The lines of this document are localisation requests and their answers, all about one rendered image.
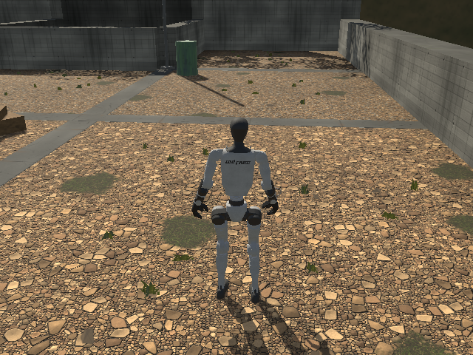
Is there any robot right upper arm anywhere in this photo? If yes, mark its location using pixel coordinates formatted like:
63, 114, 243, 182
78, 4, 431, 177
253, 150, 272, 191

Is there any robot left upper arm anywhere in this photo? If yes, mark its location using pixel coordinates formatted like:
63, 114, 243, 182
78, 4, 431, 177
201, 149, 223, 189

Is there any left robot hand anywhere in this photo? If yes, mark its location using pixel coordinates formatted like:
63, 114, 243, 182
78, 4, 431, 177
191, 203, 208, 219

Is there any robot right shin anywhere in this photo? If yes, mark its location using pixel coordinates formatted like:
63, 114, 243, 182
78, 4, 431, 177
249, 243, 260, 293

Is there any right robot hand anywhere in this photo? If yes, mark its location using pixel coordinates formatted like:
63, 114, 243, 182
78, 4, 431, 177
262, 201, 279, 215

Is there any robot left shin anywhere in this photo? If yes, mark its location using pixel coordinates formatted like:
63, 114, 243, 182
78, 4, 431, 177
216, 240, 228, 289

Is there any left robot forearm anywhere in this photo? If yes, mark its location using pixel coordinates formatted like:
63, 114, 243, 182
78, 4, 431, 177
194, 178, 209, 206

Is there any robot shin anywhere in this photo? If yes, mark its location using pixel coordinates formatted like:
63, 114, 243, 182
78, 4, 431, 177
216, 240, 228, 289
249, 243, 260, 293

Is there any right robot forearm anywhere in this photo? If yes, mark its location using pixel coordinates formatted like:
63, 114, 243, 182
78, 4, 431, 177
265, 179, 277, 204

